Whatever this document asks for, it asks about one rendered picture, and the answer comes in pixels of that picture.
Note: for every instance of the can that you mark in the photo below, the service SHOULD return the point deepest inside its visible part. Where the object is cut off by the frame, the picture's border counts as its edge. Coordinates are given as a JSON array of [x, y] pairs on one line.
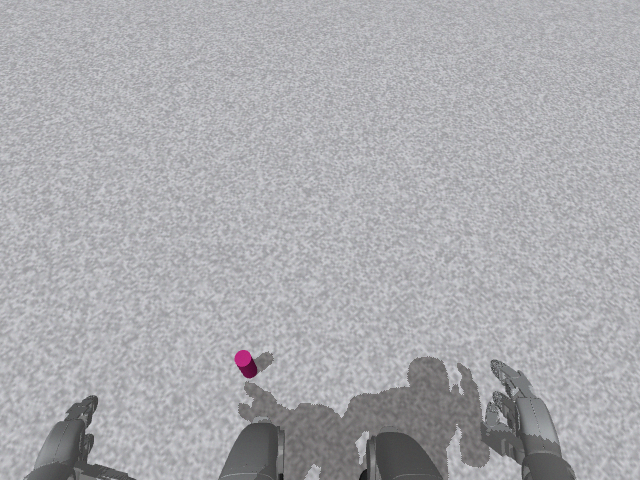
[[245, 363]]

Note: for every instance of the left robot hand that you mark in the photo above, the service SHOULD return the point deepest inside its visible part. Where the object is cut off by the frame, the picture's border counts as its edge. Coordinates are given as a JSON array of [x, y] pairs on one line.
[[67, 444]]

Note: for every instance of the right robot hand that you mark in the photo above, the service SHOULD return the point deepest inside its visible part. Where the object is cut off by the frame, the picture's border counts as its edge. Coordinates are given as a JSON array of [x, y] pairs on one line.
[[531, 429]]

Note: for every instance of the right robot arm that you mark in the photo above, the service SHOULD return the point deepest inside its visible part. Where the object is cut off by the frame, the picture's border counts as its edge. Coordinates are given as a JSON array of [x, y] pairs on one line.
[[545, 466]]

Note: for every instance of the left robot arm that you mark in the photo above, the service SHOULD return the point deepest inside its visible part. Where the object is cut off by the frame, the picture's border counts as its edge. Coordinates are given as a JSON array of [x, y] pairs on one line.
[[53, 471]]

